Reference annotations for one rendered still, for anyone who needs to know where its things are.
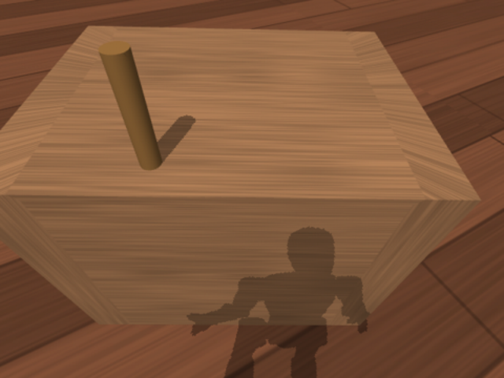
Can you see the can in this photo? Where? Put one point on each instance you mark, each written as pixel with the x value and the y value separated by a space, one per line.
pixel 120 68

